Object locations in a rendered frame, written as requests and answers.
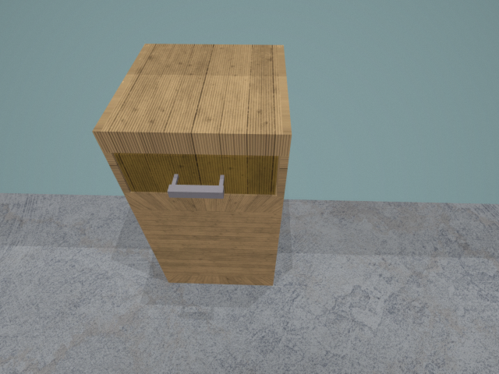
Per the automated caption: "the cabinet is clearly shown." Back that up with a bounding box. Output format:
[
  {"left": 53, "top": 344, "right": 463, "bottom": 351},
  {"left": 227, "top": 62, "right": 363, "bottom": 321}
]
[{"left": 92, "top": 44, "right": 292, "bottom": 286}]

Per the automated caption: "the handle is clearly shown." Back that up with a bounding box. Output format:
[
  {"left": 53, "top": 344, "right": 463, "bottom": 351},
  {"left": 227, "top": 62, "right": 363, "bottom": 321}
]
[{"left": 168, "top": 174, "right": 225, "bottom": 199}]

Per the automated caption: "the drawer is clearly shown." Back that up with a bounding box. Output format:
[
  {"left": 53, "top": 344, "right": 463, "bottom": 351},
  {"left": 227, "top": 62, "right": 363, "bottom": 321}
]
[{"left": 114, "top": 153, "right": 278, "bottom": 195}]

